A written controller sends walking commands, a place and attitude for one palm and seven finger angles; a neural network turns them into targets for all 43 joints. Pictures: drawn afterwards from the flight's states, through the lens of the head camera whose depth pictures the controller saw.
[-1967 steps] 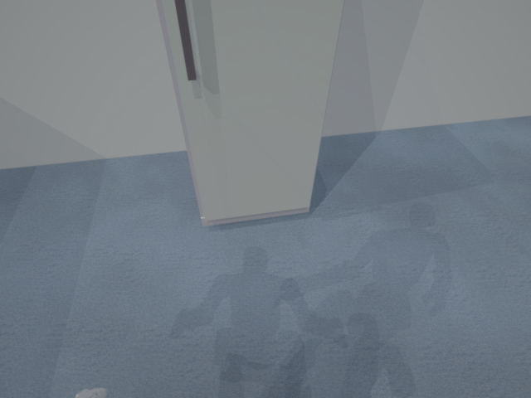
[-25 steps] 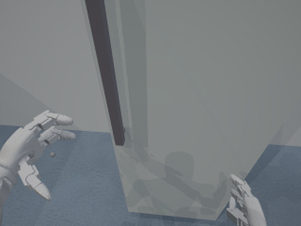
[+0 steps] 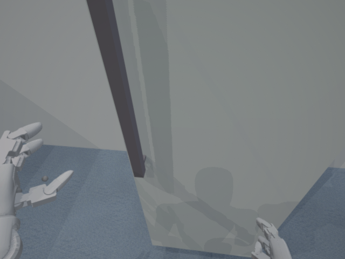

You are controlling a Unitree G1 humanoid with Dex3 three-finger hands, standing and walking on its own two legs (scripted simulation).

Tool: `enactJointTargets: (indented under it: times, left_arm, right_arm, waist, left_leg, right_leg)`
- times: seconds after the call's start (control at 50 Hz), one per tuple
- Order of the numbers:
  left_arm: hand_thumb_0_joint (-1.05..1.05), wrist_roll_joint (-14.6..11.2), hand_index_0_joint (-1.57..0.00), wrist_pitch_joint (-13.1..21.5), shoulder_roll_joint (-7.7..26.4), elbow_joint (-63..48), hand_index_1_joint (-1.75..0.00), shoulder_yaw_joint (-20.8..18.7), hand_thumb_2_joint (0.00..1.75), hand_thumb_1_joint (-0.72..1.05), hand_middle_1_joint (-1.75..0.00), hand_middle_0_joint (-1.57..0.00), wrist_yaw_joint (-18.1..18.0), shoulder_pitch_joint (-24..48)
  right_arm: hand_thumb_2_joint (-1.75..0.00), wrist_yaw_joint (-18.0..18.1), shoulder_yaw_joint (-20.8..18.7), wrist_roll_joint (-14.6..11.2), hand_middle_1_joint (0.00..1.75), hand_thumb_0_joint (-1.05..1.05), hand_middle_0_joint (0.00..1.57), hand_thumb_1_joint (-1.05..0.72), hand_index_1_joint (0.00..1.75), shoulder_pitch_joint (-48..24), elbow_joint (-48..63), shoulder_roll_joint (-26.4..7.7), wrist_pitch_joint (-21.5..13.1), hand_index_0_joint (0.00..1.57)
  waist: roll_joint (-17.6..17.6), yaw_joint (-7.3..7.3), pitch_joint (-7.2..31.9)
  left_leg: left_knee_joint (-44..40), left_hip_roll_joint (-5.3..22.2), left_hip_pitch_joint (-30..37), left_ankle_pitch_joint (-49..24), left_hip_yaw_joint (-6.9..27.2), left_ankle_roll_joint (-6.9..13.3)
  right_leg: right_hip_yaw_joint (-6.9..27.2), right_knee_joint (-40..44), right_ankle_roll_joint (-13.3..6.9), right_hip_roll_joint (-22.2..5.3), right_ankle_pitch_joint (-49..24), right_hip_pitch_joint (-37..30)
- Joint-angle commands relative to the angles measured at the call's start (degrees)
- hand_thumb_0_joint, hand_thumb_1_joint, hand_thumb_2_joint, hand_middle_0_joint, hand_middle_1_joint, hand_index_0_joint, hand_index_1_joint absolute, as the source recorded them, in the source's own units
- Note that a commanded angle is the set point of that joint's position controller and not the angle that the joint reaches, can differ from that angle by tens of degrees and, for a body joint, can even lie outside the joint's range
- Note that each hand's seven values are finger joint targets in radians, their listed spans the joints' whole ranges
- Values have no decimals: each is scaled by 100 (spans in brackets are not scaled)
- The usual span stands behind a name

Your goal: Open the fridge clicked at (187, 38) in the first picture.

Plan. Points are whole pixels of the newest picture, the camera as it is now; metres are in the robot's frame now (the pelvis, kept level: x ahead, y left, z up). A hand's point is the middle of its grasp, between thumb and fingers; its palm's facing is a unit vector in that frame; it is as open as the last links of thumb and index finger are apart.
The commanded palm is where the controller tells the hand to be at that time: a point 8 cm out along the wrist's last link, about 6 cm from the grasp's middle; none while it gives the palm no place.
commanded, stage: draw the hand back to the body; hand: left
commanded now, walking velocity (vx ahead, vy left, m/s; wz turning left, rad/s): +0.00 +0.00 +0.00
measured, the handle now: (125, 88) +0.33 +0.13 +0.27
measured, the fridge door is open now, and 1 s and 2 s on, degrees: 0 0 0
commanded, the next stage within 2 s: step back with the hand held close in 0.58 s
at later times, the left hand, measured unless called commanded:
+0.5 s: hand (47, 178) +0.19 +0.26 +0.16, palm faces +0.45 -0.80 -0.39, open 7.5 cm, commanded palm +0.14 +0.29 +0.18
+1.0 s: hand (42, 192) +0.18 +0.26 +0.15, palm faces +0.32 -0.83 -0.46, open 7.4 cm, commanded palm +0.11 +0.31 +0.18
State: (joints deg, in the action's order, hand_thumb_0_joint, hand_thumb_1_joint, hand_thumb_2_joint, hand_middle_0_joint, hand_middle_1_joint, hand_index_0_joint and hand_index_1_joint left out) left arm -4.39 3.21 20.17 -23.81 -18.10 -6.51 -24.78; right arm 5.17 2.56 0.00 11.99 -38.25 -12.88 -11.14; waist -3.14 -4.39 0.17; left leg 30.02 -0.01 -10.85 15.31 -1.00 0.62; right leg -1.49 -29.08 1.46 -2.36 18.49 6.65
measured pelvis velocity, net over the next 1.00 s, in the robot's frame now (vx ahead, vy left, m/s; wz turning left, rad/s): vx -0.03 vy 0.01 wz -0.01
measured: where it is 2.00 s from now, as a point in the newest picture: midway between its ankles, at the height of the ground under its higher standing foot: outside the picture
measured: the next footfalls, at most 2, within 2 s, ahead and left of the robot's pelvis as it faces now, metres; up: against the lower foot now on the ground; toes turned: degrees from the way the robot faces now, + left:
right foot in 1.76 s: -0.22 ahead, -0.09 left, +0.00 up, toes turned -2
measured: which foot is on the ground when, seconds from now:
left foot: down 0.00-1.00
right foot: down 0.00-1.00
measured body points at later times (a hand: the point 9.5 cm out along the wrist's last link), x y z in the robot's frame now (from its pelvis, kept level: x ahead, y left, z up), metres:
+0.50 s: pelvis +0.01 -0.01 +0.00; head -0.02 -0.03 +0.45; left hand +0.16 +0.30 +0.19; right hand +0.20 -0.22 -0.07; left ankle +0.01 +0.11 -0.74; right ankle -0.03 -0.13 -0.73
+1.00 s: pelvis -0.03 +0.01 +0.00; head -0.01 +0.01 +0.45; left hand +0.15 +0.30 +0.17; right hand +0.15 -0.23 -0.07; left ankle +0.01 +0.11 -0.74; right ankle -0.03 -0.13 -0.73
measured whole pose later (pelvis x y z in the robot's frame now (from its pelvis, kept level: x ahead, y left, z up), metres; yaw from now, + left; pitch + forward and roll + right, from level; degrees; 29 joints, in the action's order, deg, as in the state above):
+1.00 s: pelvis -0.03 +0.01 +0.00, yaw -1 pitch +0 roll -1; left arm -3.6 6.0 22.9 -28.6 -20.7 -6.0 -31.5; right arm 4.6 0.0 -0.2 9.2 -31.7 -13.9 -0.4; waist -0.8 -0.7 -2.7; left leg 27.8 0.5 -16.7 10.9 -1.8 1.5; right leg -0.7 -25.4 2.3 -1.9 12.9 12.2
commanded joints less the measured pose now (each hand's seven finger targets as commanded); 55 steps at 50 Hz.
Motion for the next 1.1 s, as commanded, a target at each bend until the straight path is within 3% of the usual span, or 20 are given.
enactJointTargets:
  times: [0.0,0.06,0.1,0.18,0.3,0.36,0.52,0.58,0.66,0.68,0.7,0.72,0.74,0.76,0.8,0.84,0.94,0.96,1.02,1.08]
  left_arm:
    - [0,-37,-21,315,1041,-988,-49,-771,74,57,-49,-21,-21,298]
    - [0,-36,-21,303,1027,-1012,-43,-793,80,68,-43,-21,8,230]
    - [0,-24,-21,300,1078,-1265,-38,-804,83,75,-38,-21,9,350]
    - [0,-12,-20,270,1125,-1464,-30,-816,90,90,-30,-20,-14,326]
    - [0,19,-20,211,1062,-1414,-30,-734,90,90,-30,-20,-34,408]
    - [0,-6,-20,171,1006,-1132,-30,-718,90,90,-30,-20,-25,314]
    - [0,-15,-20,212,1053,-1160,-30,-723,90,90,-30,-20,10,541]
    - [0,-15,-20,234,1088,-1146,-30,-765,90,90,-30,-20,11,498]
    - [0,-18,-20,247,1050,-1006,-30,-763,90,90,-30,-20,24,464]
    - [0,-31,-20,230,1276,-864,-30,-933,90,90,-30,-20,-7,905]
    - [0,45,-20,520,1979,-1434,-30,-1558,90,90,-30,-20,-73,1858]
    - [0,40,-20,558,1490,-774,-30,-1200,90,90,-30,-20,-30,1186]
    - [0,87,-20,588,1531,-868,-30,-1188,90,90,-30,-20,-20,1135]
    - [0,106,-20,567,1274,-680,-30,-980,90,90,-30,-20,0,722]
    - [0,101,-20,573,1042,-848,-30,-777,90,90,-30,-20,16,225]
    - [0,86,-20,629,1117,-1192,-30,-890,90,90,-30,-20,-17,-196]
    - [0,53,-20,758,1628,-1929,-30,-1450,90,90,-30,-20,-128,-549]
    - [0,31,-20,777,1516,-1981,-30,-1396,90,90,-30,-20,-135,-639]
    - [0,10,-20,852,1546,-2030,-30,-1494,90,90,-30,-20,-156,-624]
    - [0,51,-20,907,1428,-1861,-30,-1473,90,90,-30,-20,-168,-552]
  right_arm:
    - [-90,41,-278,-39,30,0,20,-90,30,-844,1050,-619,-174,20]
    - [-90,24,-296,-35,30,0,20,-90,30,-838,1088,-613,-57,20]
    - [-90,9,-291,-37,30,0,20,-90,30,-836,1133,-605,-33,20]
    - [-90,-5,-311,-19,30,0,20,-90,30,-813,1192,-611,6,20]
    - [-90,2,-312,-9,30,0,20,-90,30,-798,1171,-619,72,20]
    - [-90,21,-313,-3,30,0,20,-90,30,-822,1149,-623,136,20]
    - [-90,30,-288,-2,30,0,20,-90,30,-942,1155,-589,156,20]
    - [-90,38,-291,13,30,0,20,-90,30,-955,1160,-589,140,20]
    - [-90,44,-283,22,30,0,20,-90,30,-951,1099,-583,127,20]
    - [-90,61,-284,4,30,0,20,-90,30,-948,1048,-610,157,20]
    - [-90,18,-276,-40,30,0,20,-90,30,-975,1278,-679,300,20]
    - [-90,20,-255,2,30,0,20,-90,30,-938,1067,-572,395,20]
    - [-90,20,-283,9,30,0,20,-90,30,-1052,1121,-587,442,20]
    - [-90,13,-289,24,30,0,20,-90,30,-957,1146,-589,516,20]
    - [-90,-17,-356,5,30,0,20,-90,30,-894,1305,-648,626,20]
    - [-90,-14,-395,-14,30,0,20,-90,30,-875,1405,-690,693,20]
    - [-90,21,-463,-40,30,0,20,-90,30,-861,1590,-700,807,20]
    - [-90,28,-463,-45,30,0,20,-90,30,-823,1637,-668,816,20]
    - [-90,49,-502,-49,30,0,20,-90,30,-781,1682,-708,778,20]
    - [-90,51,-518,-48,30,0,20,-90,30,-743,1656,-762,679,20]
  waist:
    - [257,-58,233]
    - [172,-58,255]
    - [-192,-57,413]
    - [-195,-51,588]
    - [-229,-14,554]
    - [165,-8,352]
    - [-42,-30,279]
    - [125,-53,275]
    - [50,-38,161]
    - [208,-5,80]
    - [216,205,-443]
    - [709,272,-439]
    - [688,230,-431]
    - [719,264,-249]
    - [342,274,168]
    - [-45,247,592]
    - [2,235,1106]
    - [-10,249,1147]
    - [-311,242,1008]
    - [-552,261,790]
  left_leg:
    - [-538,159,455,-1341,146,106]
    - [-528,169,514,-1549,102,103]
    - [-533,167,656,-1696,103,78]
    - [-484,161,739,-1909,84,92]
    - [-531,152,855,-1929,77,82]
    - [-577,147,763,-1738,67,105]
    - [-712,97,776,-1221,54,114]
    - [-721,97,769,-1226,55,133]
    - [-756,77,763,-1162,23,132]
    - [-796,67,697,-1016,37,131]
    - [-489,114,218,-592,121,209]
    - [-280,86,184,-505,195,211]
    - [-190,63,208,-629,185,207]
    - [-110,89,239,-823,182,190]
    - [-148,156,293,-1125,145,175]
    - [-322,249,386,-1626,148,187]
    - [-499,427,243,-2268,370,227]
    - [-555,478,142,-2297,450,245]
    - [-752,630,-327,-1883,611,307]
    - [-1046,792,-1128,-663,782,403]
  right_leg:
    - [-127,491,-221,60,-1483,338]
    - [-129,539,-219,61,-1685,263]
    - [-97,530,-233,64,-1719,221]
    - [-103,561,-225,54,-1971,108]
    - [-110,606,-217,91,-1906,157]
    - [-134,691,-202,106,-1842,193]
    - [-77,863,-193,118,-1351,227]
    - [-83,906,-189,119,-1383,178]
    - [-71,987,-182,118,-1322,196]
    - [-59,1059,-174,137,-1146,249]
    - [462,1491,-141,-146,-1285,821]
    - [504,1570,-167,-301,-1222,948]
    - [563,1593,-184,-380,-1504,1019]
    - [503,1460,-196,-436,-1696,950]
    - [388,1181,-182,-455,-1799,807]
    - [209,915,-125,-342,-1898,591]
    - [97,409,-55,-81,-1963,384]
    - [86,287,-48,-28,-1933,316]
    - [101,-11,-23,106,-1589,243]
    - [118,-346,-34,185,-1159,-26]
